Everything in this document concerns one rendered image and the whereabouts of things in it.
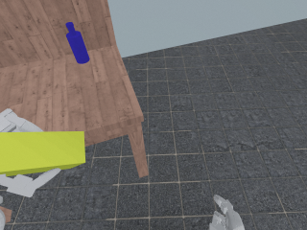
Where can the sponge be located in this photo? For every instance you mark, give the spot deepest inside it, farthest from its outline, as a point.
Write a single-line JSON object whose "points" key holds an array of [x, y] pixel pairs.
{"points": [[40, 151]]}

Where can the table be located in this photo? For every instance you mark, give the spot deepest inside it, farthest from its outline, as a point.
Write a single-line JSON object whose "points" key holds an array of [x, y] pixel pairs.
{"points": [[41, 81]]}

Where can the robot right hand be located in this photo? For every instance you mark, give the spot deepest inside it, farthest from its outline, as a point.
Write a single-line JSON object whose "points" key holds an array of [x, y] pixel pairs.
{"points": [[231, 221]]}

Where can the robot left hand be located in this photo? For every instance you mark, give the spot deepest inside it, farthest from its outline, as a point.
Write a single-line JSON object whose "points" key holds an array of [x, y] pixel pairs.
{"points": [[22, 185]]}

